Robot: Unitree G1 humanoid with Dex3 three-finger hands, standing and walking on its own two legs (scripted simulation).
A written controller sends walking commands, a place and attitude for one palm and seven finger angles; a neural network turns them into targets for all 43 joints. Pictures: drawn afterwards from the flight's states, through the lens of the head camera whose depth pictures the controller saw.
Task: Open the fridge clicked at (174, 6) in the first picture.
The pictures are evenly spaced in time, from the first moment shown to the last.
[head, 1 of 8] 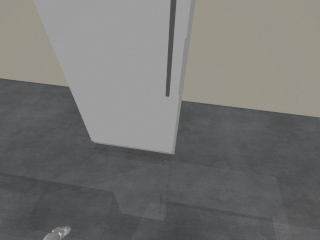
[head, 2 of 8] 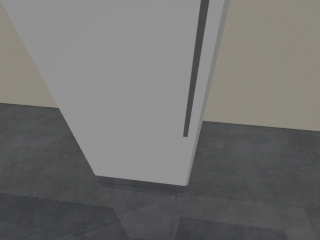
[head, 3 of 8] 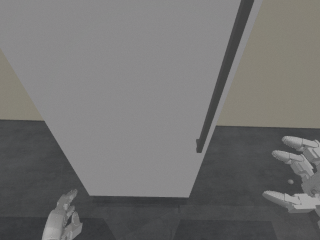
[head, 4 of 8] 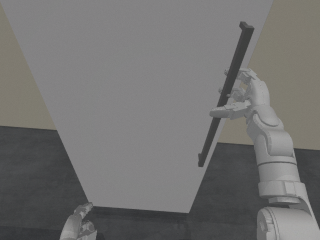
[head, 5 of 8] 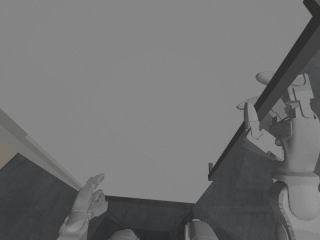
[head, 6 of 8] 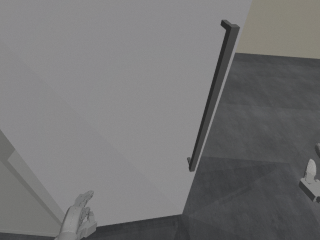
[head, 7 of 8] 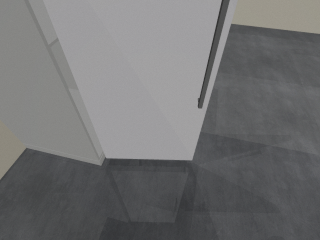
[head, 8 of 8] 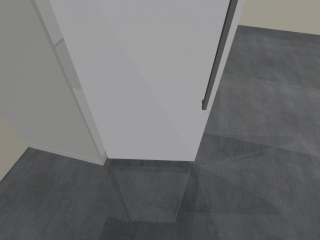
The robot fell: no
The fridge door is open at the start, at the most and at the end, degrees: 0 83 77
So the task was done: yes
